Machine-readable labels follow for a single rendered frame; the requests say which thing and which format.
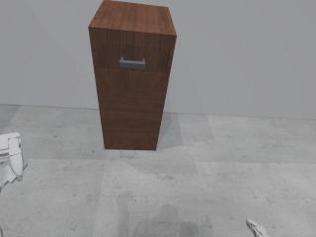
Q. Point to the cabinet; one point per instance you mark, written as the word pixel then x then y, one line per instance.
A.
pixel 131 103

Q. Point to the handle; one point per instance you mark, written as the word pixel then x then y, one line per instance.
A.
pixel 132 63

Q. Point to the drawer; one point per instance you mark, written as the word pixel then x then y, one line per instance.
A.
pixel 109 54

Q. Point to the left robot hand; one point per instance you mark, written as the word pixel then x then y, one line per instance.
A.
pixel 12 161

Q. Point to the right robot hand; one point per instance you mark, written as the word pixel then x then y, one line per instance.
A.
pixel 257 229

